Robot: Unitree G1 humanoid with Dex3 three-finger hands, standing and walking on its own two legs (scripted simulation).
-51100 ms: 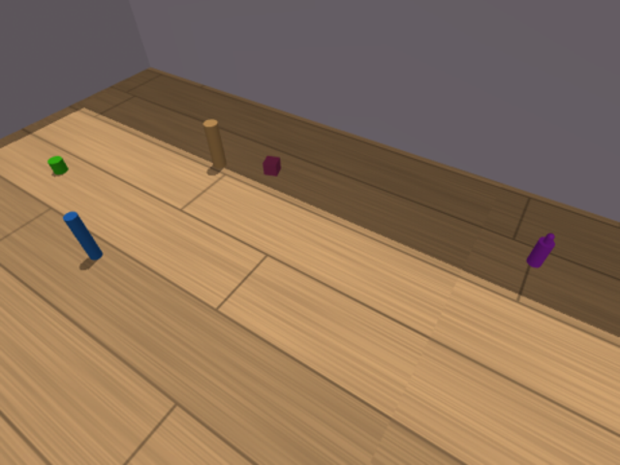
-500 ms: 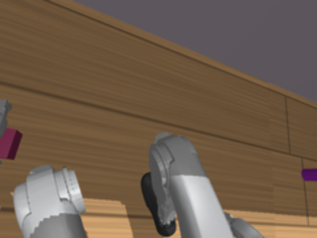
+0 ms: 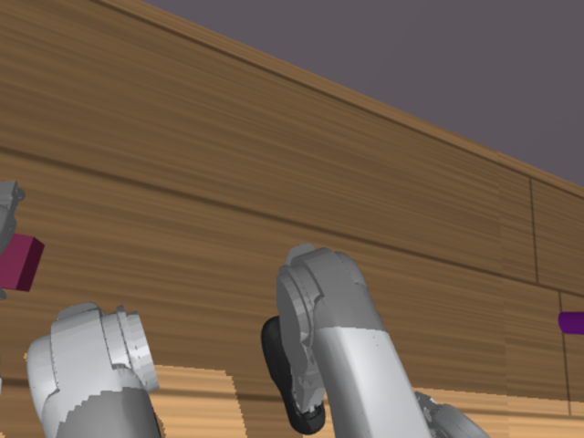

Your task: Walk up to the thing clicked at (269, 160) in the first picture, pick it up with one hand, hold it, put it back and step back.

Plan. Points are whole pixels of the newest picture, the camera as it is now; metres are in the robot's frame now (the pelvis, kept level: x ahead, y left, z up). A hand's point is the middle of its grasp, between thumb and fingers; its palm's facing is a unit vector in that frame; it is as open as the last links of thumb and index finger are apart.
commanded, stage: withdraw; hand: left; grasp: from above
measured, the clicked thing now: (1, 260) +0.39 +0.28 -0.27
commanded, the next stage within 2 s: go down in 1.06 s
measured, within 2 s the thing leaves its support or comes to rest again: neither
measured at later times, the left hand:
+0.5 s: hand out of the picture +0.41 +0.31 -0.17, palm faces -0.21 -0.12 -0.97, open 14.0 cm
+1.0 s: hand out of the picture +0.35 +0.30 -0.04, palm faces -0.48 -0.10 -0.87, open 13.4 cm
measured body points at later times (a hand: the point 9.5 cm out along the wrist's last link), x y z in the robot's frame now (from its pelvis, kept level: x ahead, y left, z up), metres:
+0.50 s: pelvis +0.01 +0.00 +0.02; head +0.23 +0.10 +0.40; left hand +0.41 +0.31 -0.12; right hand +0.10 -0.26 -0.07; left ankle +0.06 +0.12 -0.27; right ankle +0.12 -0.13 -0.27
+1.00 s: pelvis -0.01 -0.02 +0.09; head +0.17 +0.05 +0.50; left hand +0.37 +0.31 +0.01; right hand +0.14 -0.30 -0.02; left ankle +0.06 +0.12 -0.27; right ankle +0.12 -0.14 -0.27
